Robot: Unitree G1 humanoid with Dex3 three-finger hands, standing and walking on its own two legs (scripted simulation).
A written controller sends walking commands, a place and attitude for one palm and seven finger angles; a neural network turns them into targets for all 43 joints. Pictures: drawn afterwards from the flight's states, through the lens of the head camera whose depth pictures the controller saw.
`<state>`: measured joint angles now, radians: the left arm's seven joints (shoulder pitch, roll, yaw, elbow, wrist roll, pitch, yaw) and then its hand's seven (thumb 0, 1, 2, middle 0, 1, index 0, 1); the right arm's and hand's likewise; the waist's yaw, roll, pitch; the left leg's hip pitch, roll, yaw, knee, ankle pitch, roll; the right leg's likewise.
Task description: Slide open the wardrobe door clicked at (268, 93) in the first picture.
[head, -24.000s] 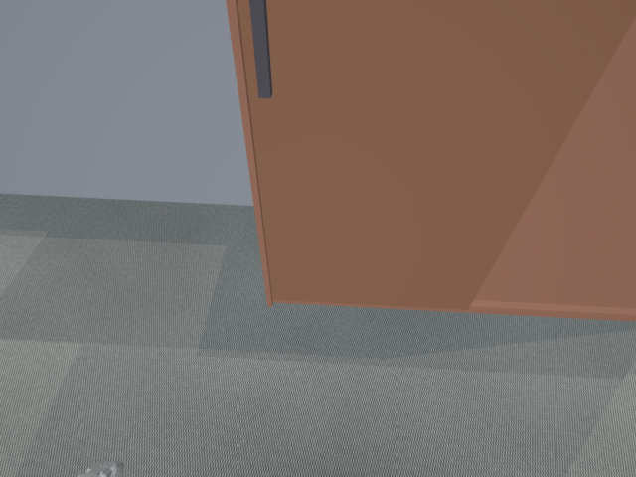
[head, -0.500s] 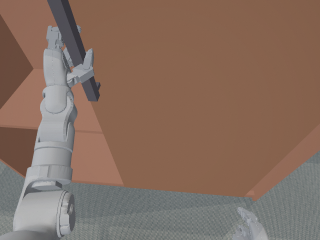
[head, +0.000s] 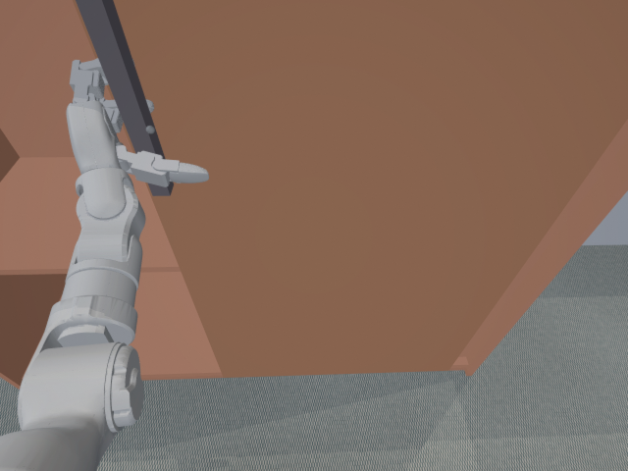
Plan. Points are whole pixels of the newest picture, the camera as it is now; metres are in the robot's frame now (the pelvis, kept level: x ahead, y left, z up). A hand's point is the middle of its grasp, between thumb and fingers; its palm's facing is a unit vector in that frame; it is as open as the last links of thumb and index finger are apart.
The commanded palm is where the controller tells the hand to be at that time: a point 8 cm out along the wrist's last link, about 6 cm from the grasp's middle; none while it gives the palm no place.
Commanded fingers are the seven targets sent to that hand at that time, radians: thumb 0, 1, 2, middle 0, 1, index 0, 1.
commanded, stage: loosen the grip on the handle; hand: left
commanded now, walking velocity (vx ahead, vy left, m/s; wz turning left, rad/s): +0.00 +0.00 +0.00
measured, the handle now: (131, 78) +0.49 +0.23 +0.26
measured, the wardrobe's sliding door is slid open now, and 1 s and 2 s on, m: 0.62 0.62 0.62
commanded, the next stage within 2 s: slip the hand off the handle in 0.02 s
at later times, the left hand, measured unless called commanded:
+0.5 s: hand (104, 136) +0.44 +0.26 +0.22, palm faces +0.41 -0.91 -0.04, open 14.7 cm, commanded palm +0.41 +0.30 +0.21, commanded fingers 0.00 -0.55 0.20 -0.25 -1.15 -0.25 -1.15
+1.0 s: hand (62, 162) +0.39 +0.28 +0.22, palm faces +0.41 -0.91 -0.03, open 14.7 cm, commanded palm +0.34 +0.32 +0.21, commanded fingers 0.00 -0.55 0.20 -0.25 -1.15 -0.25 -1.15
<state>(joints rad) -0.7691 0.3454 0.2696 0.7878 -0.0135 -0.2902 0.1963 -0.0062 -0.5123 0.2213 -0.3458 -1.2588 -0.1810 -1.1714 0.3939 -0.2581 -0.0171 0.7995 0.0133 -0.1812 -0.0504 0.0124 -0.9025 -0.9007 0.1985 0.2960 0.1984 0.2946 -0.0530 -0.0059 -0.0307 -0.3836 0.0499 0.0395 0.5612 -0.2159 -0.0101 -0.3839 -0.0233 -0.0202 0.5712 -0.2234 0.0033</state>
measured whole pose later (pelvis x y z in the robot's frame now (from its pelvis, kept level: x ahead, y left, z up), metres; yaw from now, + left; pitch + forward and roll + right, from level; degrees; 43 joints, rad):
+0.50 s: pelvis +0.03 +0.01 +0.00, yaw +0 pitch +2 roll +0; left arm -0.62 0.34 0.32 0.58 -0.04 -0.21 0.15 -0.01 -0.56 0.20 -0.34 -1.20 -0.25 -1.15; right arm 0.25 -0.23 0.02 0.69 0.01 -0.14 -0.07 0.01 -0.90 -0.90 0.20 0.30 0.20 0.30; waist 0.00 0.00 -0.04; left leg -0.33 0.04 0.05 0.54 -0.24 0.00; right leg -0.32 -0.04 -0.01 0.52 -0.24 0.02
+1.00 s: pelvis +0.05 +0.00 +0.00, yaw +0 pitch +2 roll +0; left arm -0.31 0.34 0.45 0.24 -0.17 -0.14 -0.02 -0.01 -0.56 0.20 -0.26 -1.15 -0.25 -1.15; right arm 0.29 -0.24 0.00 0.68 0.03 -0.11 -0.07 0.01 -0.90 -0.90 0.20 0.30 0.20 0.29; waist 0.03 0.03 -0.06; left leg -0.28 0.05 0.05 0.54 -0.28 -0.02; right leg -0.28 -0.02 -0.01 0.54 -0.29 0.01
